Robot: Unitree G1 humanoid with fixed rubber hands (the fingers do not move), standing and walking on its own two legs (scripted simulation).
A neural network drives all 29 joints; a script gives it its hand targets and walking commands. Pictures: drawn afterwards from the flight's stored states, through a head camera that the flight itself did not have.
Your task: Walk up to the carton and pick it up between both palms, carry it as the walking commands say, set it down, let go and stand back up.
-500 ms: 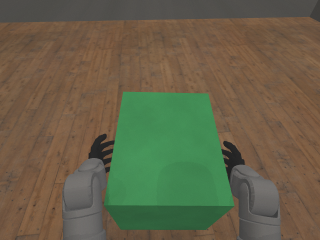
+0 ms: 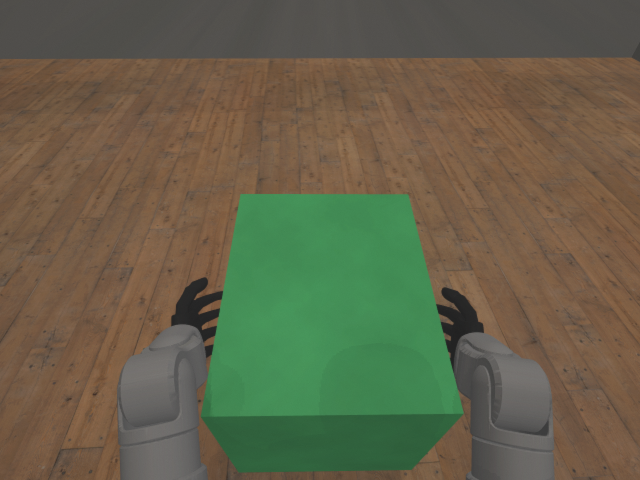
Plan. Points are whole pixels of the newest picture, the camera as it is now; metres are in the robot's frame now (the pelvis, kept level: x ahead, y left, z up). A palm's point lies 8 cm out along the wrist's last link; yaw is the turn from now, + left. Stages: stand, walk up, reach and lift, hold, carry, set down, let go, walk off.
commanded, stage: carry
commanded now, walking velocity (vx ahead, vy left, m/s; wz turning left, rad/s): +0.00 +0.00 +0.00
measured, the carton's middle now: (325, 330) +0.31 +0.00 +0.03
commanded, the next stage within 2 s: none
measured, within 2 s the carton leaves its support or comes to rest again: neither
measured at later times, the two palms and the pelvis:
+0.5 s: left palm (174, 346) +0.25 +0.18 +0.09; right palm (449, 354) +0.25 -0.14 +0.08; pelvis -0.01 +0.01 +0.00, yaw +1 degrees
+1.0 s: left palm (186, 318) +0.29 +0.18 +0.08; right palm (442, 319) +0.29 -0.15 +0.08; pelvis +0.03 +0.00 +0.00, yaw +1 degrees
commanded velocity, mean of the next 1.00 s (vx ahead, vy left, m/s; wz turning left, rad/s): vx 0.00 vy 0.00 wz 0.00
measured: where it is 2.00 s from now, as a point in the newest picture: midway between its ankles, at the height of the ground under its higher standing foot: outside the picture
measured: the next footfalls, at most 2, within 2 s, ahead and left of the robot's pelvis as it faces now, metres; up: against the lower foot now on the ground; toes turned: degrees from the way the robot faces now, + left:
none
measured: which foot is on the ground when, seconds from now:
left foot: down 0.00-1.00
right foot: down 0.00-1.00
